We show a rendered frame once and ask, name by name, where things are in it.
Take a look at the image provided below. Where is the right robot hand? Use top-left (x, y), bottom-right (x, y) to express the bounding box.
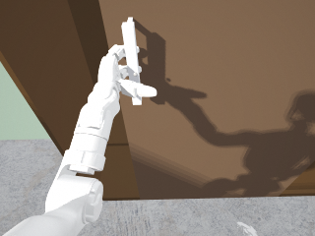
top-left (236, 221), bottom-right (258, 236)

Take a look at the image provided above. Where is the left robot upper arm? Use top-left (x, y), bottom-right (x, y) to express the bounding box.
top-left (2, 174), bottom-right (103, 236)

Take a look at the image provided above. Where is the left robot hand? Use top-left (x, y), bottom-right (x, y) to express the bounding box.
top-left (97, 44), bottom-right (158, 98)

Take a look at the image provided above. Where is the robot left forearm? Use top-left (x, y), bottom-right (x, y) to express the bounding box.
top-left (45, 80), bottom-right (120, 211)

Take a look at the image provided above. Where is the handle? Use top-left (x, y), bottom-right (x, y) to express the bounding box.
top-left (121, 17), bottom-right (142, 105)

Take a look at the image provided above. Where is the wardrobe door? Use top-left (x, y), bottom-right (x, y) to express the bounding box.
top-left (286, 161), bottom-right (315, 190)
top-left (98, 0), bottom-right (315, 201)

